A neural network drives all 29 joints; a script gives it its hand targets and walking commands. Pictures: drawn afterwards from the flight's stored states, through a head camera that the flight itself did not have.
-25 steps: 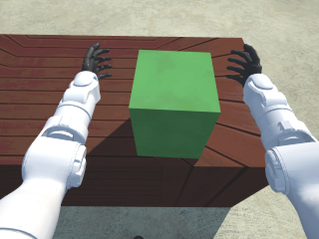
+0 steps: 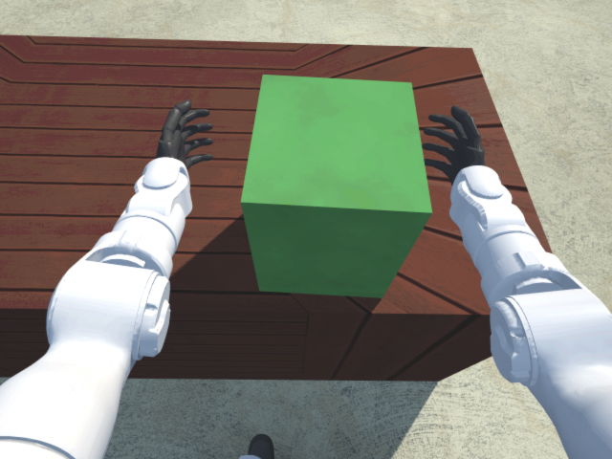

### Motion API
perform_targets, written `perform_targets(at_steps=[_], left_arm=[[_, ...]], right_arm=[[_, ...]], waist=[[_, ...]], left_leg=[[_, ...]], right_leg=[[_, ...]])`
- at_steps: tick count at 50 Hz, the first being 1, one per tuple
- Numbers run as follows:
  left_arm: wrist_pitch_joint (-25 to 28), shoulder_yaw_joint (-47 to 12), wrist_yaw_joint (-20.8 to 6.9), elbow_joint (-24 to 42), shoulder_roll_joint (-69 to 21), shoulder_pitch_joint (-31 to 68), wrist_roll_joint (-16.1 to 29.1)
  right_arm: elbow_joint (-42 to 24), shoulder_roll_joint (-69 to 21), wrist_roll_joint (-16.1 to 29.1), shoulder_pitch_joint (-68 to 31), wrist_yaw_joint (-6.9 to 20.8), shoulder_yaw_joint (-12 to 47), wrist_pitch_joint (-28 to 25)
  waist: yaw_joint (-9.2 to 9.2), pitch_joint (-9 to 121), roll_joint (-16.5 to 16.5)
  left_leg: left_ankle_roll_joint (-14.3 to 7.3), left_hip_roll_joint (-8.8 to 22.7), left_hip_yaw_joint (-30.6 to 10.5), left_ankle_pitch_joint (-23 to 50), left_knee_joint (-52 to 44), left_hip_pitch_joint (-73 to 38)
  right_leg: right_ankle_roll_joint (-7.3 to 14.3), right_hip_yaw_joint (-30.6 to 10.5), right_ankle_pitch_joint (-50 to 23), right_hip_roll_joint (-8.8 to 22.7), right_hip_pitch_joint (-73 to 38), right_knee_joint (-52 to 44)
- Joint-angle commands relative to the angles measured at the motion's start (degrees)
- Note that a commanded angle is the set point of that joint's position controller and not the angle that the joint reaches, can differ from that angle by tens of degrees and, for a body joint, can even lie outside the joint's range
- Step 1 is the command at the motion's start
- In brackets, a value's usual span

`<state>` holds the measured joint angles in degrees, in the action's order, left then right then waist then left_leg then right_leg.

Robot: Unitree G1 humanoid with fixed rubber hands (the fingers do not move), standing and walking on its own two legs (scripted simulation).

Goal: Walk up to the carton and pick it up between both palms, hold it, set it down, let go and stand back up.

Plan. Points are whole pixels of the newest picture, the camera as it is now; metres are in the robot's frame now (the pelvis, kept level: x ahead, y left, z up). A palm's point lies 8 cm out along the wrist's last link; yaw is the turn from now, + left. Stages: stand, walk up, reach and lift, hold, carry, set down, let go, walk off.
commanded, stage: reach and lift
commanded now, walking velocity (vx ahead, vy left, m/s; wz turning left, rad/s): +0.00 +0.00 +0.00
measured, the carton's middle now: (328, 196) +0.47 +0.00 +0.01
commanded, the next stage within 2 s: none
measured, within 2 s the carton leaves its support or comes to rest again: neither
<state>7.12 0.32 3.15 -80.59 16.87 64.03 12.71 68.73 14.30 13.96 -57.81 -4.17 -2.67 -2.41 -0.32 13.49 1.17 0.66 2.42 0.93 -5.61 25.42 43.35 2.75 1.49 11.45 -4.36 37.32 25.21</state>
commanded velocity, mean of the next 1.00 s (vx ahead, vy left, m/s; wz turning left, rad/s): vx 0.00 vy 0.00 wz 0.00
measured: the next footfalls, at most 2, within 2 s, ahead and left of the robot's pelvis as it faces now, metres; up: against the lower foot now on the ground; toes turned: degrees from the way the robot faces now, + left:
none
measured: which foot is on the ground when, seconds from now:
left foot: down 0.00-1.00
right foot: down 0.00-1.00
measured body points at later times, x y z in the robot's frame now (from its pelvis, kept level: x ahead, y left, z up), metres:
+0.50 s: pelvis +0.00 +0.01 -0.01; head +0.14 +0.02 +0.42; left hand +0.49 +0.18 +0.03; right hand +0.49 -0.15 +0.03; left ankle +0.04 +0.12 -0.73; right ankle -0.02 -0.08 -0.73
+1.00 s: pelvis +0.01 +0.01 +0.01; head +0.13 +0.02 +0.44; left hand +0.47 +0.15 +0.03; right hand +0.45 -0.14 +0.03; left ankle +0.04 +0.12 -0.73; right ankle -0.02 -0.08 -0.73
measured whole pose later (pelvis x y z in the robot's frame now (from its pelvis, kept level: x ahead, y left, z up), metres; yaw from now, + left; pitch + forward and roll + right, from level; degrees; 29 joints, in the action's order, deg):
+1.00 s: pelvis +0.01 +0.01 +0.01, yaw -2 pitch +20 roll -1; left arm 15.8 35.3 3.6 -64.1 -2.2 51.5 -26.5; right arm 56.6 -5.4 -33.8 -48.1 -1.2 -44.1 -17.9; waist 1.4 6.1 1.4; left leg -0.6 1.6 4.0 -4.6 19.4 35.2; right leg 1.6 -1.4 9.9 -3.3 30.3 19.9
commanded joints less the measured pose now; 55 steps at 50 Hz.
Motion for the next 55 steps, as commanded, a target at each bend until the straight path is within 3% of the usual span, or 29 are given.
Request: perform_targets(at_steps=[1,2,4,8,9,10,12,14,15,22,25,29,30,33,35,38,43,45,51,55], left_arm=[[5.5,1.8,-0.1,11.5,8.4,30.8,-0.9],[6.6,1.5,-0.1,12.1,7.9,30.8,-1.3],[8.4,2.8,-0.3,11.0,7.6,29.5,-1.8],[11.6,1.2,0.0,9.4,5.3,30.1,-1.8],[11.9,2.1,0.1,10.0,5.4,29.6,-2.6],[12.1,2.2,0.3,9.6,4.7,29.5,-2.8],[12.6,2.8,0.5,8.8,4.3,28.8,-3.1],[13.3,3.9,0.9,10.8,4.7,28.8,-3.3],[13.4,3.8,1.0,11.7,3.9,29.1,-4.0],[13.0,8.4,1.4,14.4,0.3,24.9,-8.8],[13.2,11.5,1.7,14.7,-2.0,24.5,-12.0],[12.3,18.1,0.5,16.0,-10.5,23.1,-20.8],[12.1,19.7,-0.4,16.8,-13.9,22.7,-23.6],[12.2,21.6,-3.1,15.9,-30.9,21.6,-34.1],[11.4,22.6,-4.1,12.7,-39.1,17.2,-39.1],[10.7,25.6,-4.0,12.8,-39.0,14.0,-41.8],[10.2,27.6,-2.3,15.9,-35.6,12.6,-41.7],[10.0,27.1,-1.9,17.0,-35.1,12.8,-41.1],[9.7,27.2,-1.0,19.1,-35.9,13.7,-41.5],[9.5,26.8,-1.6,19.9,-38.7,13.8,-42.0]], right_arm=[[-12.3,9.7,-1.3,-30.7,-0.1,-2.2,-5.8],[-12.8,9.2,-1.6,-29.7,-0.2,-2.2,-6.7],[-12.5,9.1,-2.3,-29.0,-0.3,-2.4,-8.5],[-9.5,8.7,-3.4,-27.5,0.1,-3.6,-11.3],[-10.1,8.8,-3.6,-27.7,0.1,-3.2,-12.1],[-9.7,8.6,-3.5,-28.2,0.2,-3.2,-12.6],[-9.2,8.8,-4.4,-28.3,0.0,-3.6,-13.2],[-10.8,8.5,-4.1,-28.6,-0.1,-3.3,-14.0],[-11.5,8.5,-3.9,-28.4,0.0,-3.3,-14.2],[-12.7,4.0,-6.6,-26.6,0.2,-4.2,-14.2],[-13.1,1.3,-9.9,-26.2,0.2,-6.7,-14.2],[-13.5,-9.4,-20.1,-24.6,1.0,-13.7,-14.5],[-14.0,-14.4,-24.2,-24.0,2.0,-15.3,-14.7],[-12.8,-34.1,-40.1,-22.5,6.4,-20.8,-16.0],[-11.1,-42.2,-47.6,-19.3,9.4,-23.4,-16.4],[-10.0,-43.1,-51.8,-15.8,10.6,-26.0,-16.7],[-9.2,-41.1,-51.5,-14.2,9.7,-27.3,-16.9],[-9.2,-40.5,-50.8,-14.2,9.4,-27.5,-16.6],[-9.7,-39.4,-50.9,-15.3,8.8,-29.6,-16.9],[-10.5,-42.8,-51.5,-15.9,8.9,-29.0,-17.0]], waist=[[0.39,49.2,-3.2],[0.15,50.0,-4.0],[-0.03,52.3,-2.6],[-0.32,53.7,-5.4],[0.86,54.1,-6.0],[0.42,54.1,-6.0],[0.04,55.0,-4.3],[0.81,57.9,-3.2],[0.88,59.5,-4.4],[1.9,58.3,-1.8],[2.03,55.5,-1.0],[1.72,49.3,-1.3],[1.63,47.7,0.3],[1.62,41.9,-0.9],[1.92,39.4,-2.4],[1.79,34.8,-0.3],[2.85,33.4,0.0],[2.69,33.6,0.8],[2.02,35.1,-2.1],[2.19,35.2,-1.4]], left_leg=[[2.1,-0.3,0.9,18.2,5.7,-33.4],[2.4,-0.4,1.1,19.3,6.3,-32.7],[2.2,-0.2,1.0,19.4,7.0,-31.9],[3.8,0.9,0.4,23.9,9.6,-36.1],[4.0,0.8,0.9,25.0,10.5,-36.7],[4.1,0.8,1.0,24.8,10.4,-36.1],[3.7,0.8,0.9,24.4,10.8,-34.2],[3.2,0.9,1.0,25.3,11.0,-33.1],[3.5,0.9,1.2,26.0,11.1,-33.2],[2.5,0.0,2.1,24.8,9.5,-31.5],[2.0,0.1,2.4,24.6,8.7,-31.8],[1.5,-0.1,3.0,23.8,6.4,-33.1],[1.1,-0.2,3.6,22.7,4.9,-33.1],[0.6,0.0,4.0,23.3,1.8,-35.9],[0.9,0.8,4.3,27.6,1.7,-43.0],[0.3,1.5,4.6,30.5,1.4,-46.4],[-0.4,1.2,6.4,27.3,-0.2,-40.6],[-0.4,1.1,6.4,26.6,-0.6,-41.1],[0.4,1.0,6.4,27.1,0.5,-42.5],[0.2,0.7,6.2,26.2,-0.3,-40.5]], right_leg=[[-6.2,1.2,-29.7,4.2,-10.3,1.5],[-6.4,1.1,-31.4,4.3,-11.0,2.3],[-6.6,1.5,-32.3,4.0,-9.9,3.0],[-5.2,2.6,-27.6,3.5,-2.0,2.7],[-5.2,2.5,-27.2,3.3,-1.6,2.7],[-5.0,2.8,-26.5,3.2,-1.4,2.8],[-5.2,2.2,-28.3,3.2,-2.6,3.5],[-5.7,1.8,-30.9,3.1,-4.3,4.8],[-5.7,2.0,-31.4,3.0,-4.8,5.0],[-6.2,1.2,-32.1,2.9,-8.7,5.0],[-6.2,1.1,-30.5,3.1,-8.2,3.7],[-5.8,1.0,-30.7,3.4,-11.4,1.3],[-5.8,1.2,-31.6,3.3,-14.0,0.6],[-6.0,2.5,-32.3,3.7,-15.5,-0.7],[-5.3,4.0,-31.7,3.3,-13.7,-2.5],[-5.3,3.9,-28.5,3.4,-12.8,-4.6],[-5.5,3.5,-28.1,3.8,-15.8,-3.8],[-5.5,3.4,-26.7,3.6,-15.1,-4.0],[-5.1,3.5,-26.3,3.5,-14.3,-4.4],[-5.3,3.2,-28.2,3.8,-18.1,-4.0]])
